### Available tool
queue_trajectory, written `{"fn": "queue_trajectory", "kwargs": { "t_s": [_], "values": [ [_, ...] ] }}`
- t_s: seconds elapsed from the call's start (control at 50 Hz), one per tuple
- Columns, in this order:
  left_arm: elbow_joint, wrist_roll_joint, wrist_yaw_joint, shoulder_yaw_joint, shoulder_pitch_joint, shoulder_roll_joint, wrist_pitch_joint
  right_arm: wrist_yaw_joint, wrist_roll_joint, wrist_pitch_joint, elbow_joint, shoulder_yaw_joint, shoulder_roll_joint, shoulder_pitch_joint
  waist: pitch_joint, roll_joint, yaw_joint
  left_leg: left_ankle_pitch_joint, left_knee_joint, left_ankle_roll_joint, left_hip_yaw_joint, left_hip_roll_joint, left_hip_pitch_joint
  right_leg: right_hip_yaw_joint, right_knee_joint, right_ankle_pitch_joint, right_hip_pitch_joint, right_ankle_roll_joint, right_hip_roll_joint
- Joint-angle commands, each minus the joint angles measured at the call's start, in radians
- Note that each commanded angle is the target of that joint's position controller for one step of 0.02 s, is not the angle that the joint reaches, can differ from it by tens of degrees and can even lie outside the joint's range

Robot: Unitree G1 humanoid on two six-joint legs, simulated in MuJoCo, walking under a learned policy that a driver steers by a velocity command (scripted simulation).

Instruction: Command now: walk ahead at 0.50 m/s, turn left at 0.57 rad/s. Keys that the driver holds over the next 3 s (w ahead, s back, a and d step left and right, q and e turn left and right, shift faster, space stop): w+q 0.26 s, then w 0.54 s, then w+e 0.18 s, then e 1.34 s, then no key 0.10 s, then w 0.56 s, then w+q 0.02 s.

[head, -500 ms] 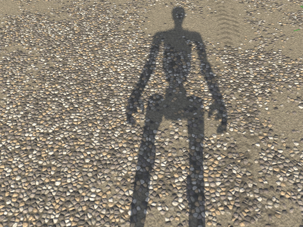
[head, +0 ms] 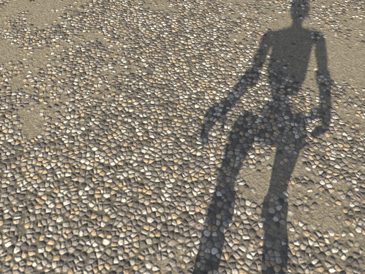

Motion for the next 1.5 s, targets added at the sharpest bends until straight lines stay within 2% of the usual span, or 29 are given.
{"fn": "queue_trajectory", "kwargs": {
  "t_s": [0.02, 0.1, 0.26, 0.32, 0.36, 0.38, 0.4, 0.42, 0.44, 0.48, 0.54, 0.66, 0.82, 0.86, 0.88, 0.9, 0.92, 0.94, 1.02, 1.08, 1.18, 1.28, 1.34, 1.36, 1.38, 1.4, 1.42, 1.46, 1.5],
  "values": [
    [-0.094, 0.020, 0.003, 0.037, -0.001, 0.127, -0.011, -0.010, -0.005, -0.019, -0.078, -0.014, -0.083, 0.010, -0.120, -0.004, 0.026, 0.235, -0.298, 0.202, -0.406, 0.273, 0.269, 0.072, -0.076, 0.091, -0.252, 0.008, -0.078],
    [-0.145, 0.041, 0.011, 0.028, -0.092, 0.082, 0.018, -0.037, 0.000, -0.022, -0.073, -0.028, -0.145, 0.069, -0.072, 0.022, 0.016, 0.348, -0.324, 0.190, -0.306, 0.223, 0.149, 0.027, -0.302, 0.229, -0.248, 0.065, -0.055],
    [-0.237, 0.016, -0.017, 0.019, -0.319, 0.082, 0.000, -0.052, 0.014, 0.001, -0.054, -0.027, -0.143, 0.185, -0.055, 0.103, -0.077, 0.148, -0.225, 0.105, -0.368, 0.203, 0.212, 0.040, -0.740, 0.470, -0.158, 0.046, 0.047],
    [-0.233, 0.018, -0.031, 0.028, -0.277, 0.110, -0.018, -0.061, 0.006, 0.008, -0.049, -0.025, -0.137, 0.186, -0.065, 0.135, -0.053, 0.187, -0.150, 0.090, -0.426, 0.251, 0.304, 0.038, -0.784, 0.385, -0.111, 0.005, 0.044],
    [-0.194, 0.031, -0.026, 0.048, -0.120, 0.144, -0.028, -0.057, 0.001, 0.009, -0.060, -0.014, -0.109, 0.157, -0.140, 0.140, 0.028, 0.374, 0.003, 0.052, -0.391, 0.190, 0.295, 0.014, -0.835, 0.383, 0.118, -0.053, 0.047],
    [-0.176, 0.044, -0.020, 0.061, 0.037, 0.192, -0.029, -0.052, -0.014, 0.004, -0.082, 0.003, -0.073, 0.140, -0.271, 0.068, 0.099, 0.281, 0.252, 0.017, -0.325, 0.139, 0.176, 0.146, -0.798, 0.399, 0.372, -0.122, -0.092],
    [-0.129, 0.054, -0.023, 0.087, 0.181, 0.270, -0.016, -0.051, 0.014, -0.006, -0.080, 0.019, -0.021, 0.295, -0.407, -0.246, 0.068, -0.120, 0.603, -0.065, -0.208, -0.010, -0.188, 0.573, -0.852, 0.222, 0.734, -0.298, -0.298],
    [-0.118, 0.022, -0.033, 0.069, 0.191, 0.194, -0.011, -0.050, 0.022, -0.014, -0.062, 0.017, -0.077, 0.312, -0.367, -0.267, 0.073, -0.390, 0.740, -0.070, -0.245, 0.016, -0.350, 0.776, -0.951, 0.016, 0.742, -0.309, -0.351],
    [-0.129, 0.009, -0.030, 0.051, 0.133, 0.129, -0.005, -0.047, 0.025, -0.015, -0.072, 0.002, -0.140, 0.202, -0.212, -0.144, 0.088, -0.312, 0.795, -0.068, -0.249, 0.063, -0.414, 0.649, -0.967, -0.050, 0.612, -0.262, -0.317],
    [-0.142, 0.023, -0.030, 0.033, 0.028, 0.096, 0.011, -0.044, -0.005, -0.018, -0.106, 0.003, -0.125, 0.071, -0.065, -0.027, 0.047, -0.181, 0.709, -0.068, -0.172, 0.140, -0.375, 0.434, -1.016, 0.116, 0.356, -0.225, -0.234],
    [-0.128, 0.027, -0.033, 0.023, 0.015, 0.082, 0.006, -0.039, -0.005, -0.012, -0.101, 0.008, -0.074, 0.099, -0.064, -0.085, 0.001, -0.120, 0.584, -0.077, -0.122, 0.192, -0.268, 0.285, -1.073, 0.303, 0.232, -0.215, -0.162],
    [-0.087, 0.008, -0.019, 0.038, 0.086, 0.152, 0.017, -0.035, -0.012, -0.020, -0.149, 0.032, -0.029, -0.071, -0.049, -0.069, 0.046, 0.131, 0.224, -0.106, -0.070, 0.198, -0.260, 0.123, -1.117, 0.448, 0.237, -0.204, -0.137],
    [-0.029, -0.008, -0.013, 0.041, 0.182, 0.187, 0.052, -0.002, 0.005, -0.037, -0.206, 0.025, -0.068, -0.221, -0.009, -0.091, 0.071, 0.105, -0.025, -0.065, -0.041, 0.139, -0.150, 0.134, -1.023, 0.468, 0.355, -0.161, -0.201],
    [-0.030, -0.009, -0.009, 0.037, 0.159, 0.188, 0.061, -0.009, -0.004, -0.044, -0.160, -0.005, -0.121, -0.054, -0.100, -0.074, -0.031, 0.100, -0.094, -0.028, -0.011, 0.098, 0.118, 0.100, -0.838, 0.677, 0.318, -0.125, -0.149],
    [-0.050, 0.004, -0.008, 0.020, 0.141, 0.149, 0.058, -0.020, -0.018, -0.045, -0.125, -0.028, -0.182, 0.121, -0.229, -0.032, -0.110, 0.130, -0.058, 0.021, -0.105, 0.201, 0.398, 0.057, -0.603, 0.599, 0.174, -0.088, -0.095],
    [-0.081, 0.016, -0.007, -0.011, 0.206, 0.047, 0.042, -0.031, -0.039, -0.035, -0.111, -0.052, -0.280, 0.243, -0.371, 0.191, -0.115, 0.063, -0.078, 0.135, -0.472, 0.461, 0.768, -0.033, -0.221, 0.190, -0.209, -0.014, 0.048],
    [-0.072, -0.003, -0.009, -0.008, 0.231, 0.075, 0.026, -0.028, -0.029, -0.029, -0.100, -0.038, -0.230, 0.275, -0.440, 0.275, -0.120, -0.063, -0.189, 0.194, -0.722, 0.535, 0.771, 0.086, -0.040, -0.178, -0.346, -0.010, 0.071],
    [-0.081, -0.025, -0.011, 0.016, 0.172, 0.153, 0.025, -0.027, -0.018, -0.029, -0.097, -0.017, -0.170, 0.219, -0.287, 0.188, -0.112, -0.120, -0.213, 0.155, -0.596, 0.501, 0.650, 0.112, 0.028, -0.120, -0.420, -0.015, 0.018],
    [-0.082, -0.005, -0.002, 0.028, 0.121, 0.111, 0.071, -0.014, -0.031, -0.050, -0.098, 0.014, -0.071, -0.007, -0.061, 0.126, 0.011, 0.207, -0.341, 0.080, -0.210, 0.362, 0.230, 0.080, -0.092, 0.106, -0.262, 0.005, -0.071],
    [-0.100, 0.005, 0.004, 0.030, 0.128, 0.081, 0.097, -0.027, -0.040, -0.062, -0.078, 0.001, -0.100, -0.042, -0.056, 0.097, 0.051, 0.594, -0.329, 0.088, -0.043, 0.353, 0.178, 0.067, -0.143, 0.184, -0.243, 0.041, -0.049],
    [-0.172, 0.016, -0.028, 0.014, -0.017, 0.038, 0.098, -0.067, -0.029, -0.030, -0.049, -0.008, -0.141, -0.025, -0.063, 0.080, 0.002, 0.585, -0.309, 0.065, 0.113, 0.320, 0.207, -0.013, -0.477, 0.442, -0.177, 0.035, -0.032],
    [-0.249, 0.021, -0.063, 0.033, -0.081, 0.084, 0.109, -0.075, 0.003, 0.011, -0.031, -0.025, -0.186, -0.011, -0.078, 0.087, -0.010, 0.594, -0.184, 0.046, 0.105, 0.388, 0.348, -0.045, -0.604, 0.309, -0.175, -0.014, -0.011],
    [-0.232, 0.022, -0.060, 0.066, 0.064, 0.141, 0.104, -0.083, 0.019, 0.032, -0.036, -0.027, -0.178, -0.024, -0.148, 0.052, 0.065, 0.675, 0.117, -0.021, 0.150, 0.322, 0.335, -0.103, -0.773, 0.352, 0.043, -0.083, 0.081],
    [-0.232, 0.025, -0.036, 0.097, 0.134, 0.238, 0.103, -0.079, -0.008, 0.027, -0.041, -0.018, -0.157, 0.031, -0.219, -0.092, 0.083, 0.412, 0.364, -0.097, 0.169, 0.240, 0.171, 0.069, -0.796, 0.803, 0.265, -0.145, -0.021],
    [-0.258, 0.036, -0.016, 0.106, 0.117, 0.331, 0.109, -0.063, -0.065, 0.018, -0.072, 0.014, -0.066, 0.104, -0.302, -0.316, 0.000, -0.503, 0.723, -0.175, 0.130, 0.065, -0.195, 0.436, -0.727, 1.246, 0.544, -0.346, -0.274],
    [-0.288, 0.041, -0.024, 0.087, 0.123, 0.274, 0.106, -0.045, -0.038, 0.011, -0.068, 0.012, -0.118, 0.085, -0.483, -0.205, 0.057, -0.534, 0.854, -0.168, -0.107, 0.044, -0.249, 0.596, -0.812, 1.017, 0.587, -0.430, -0.330],
    [-0.303, 0.034, -0.029, 0.076, 0.063, 0.230, 0.104, -0.041, -0.002, 0.015, -0.083, 0.002, -0.154, 0.002, -0.393, -0.109, 0.066, -0.445, 0.855, -0.152, -0.130, 0.082, -0.299, 0.499, -0.848, 0.848, 0.508, -0.382, -0.285],
    [-0.309, 0.004, -0.017, 0.057, -0.027, 0.166, 0.117, -0.060, -0.019, 0.038, -0.083, 0.001, -0.142, -0.047, -0.226, -0.007, 0.020, -0.318, 0.710, -0.153, -0.121, 0.137, -0.295, 0.379, -0.898, 0.576, 0.288, -0.278, -0.197],
    [-0.327, 0.023, -0.007, 0.059, -0.074, 0.173, 0.131, -0.068, -0.025, 0.057, -0.086, -0.001, -0.135, -0.032, -0.183, -0.064, -0.022, -0.253, 0.588, -0.157, -0.101, 0.124, -0.181, 0.331, -0.939, 0.485, 0.126, -0.247, -0.133]
  ]
}}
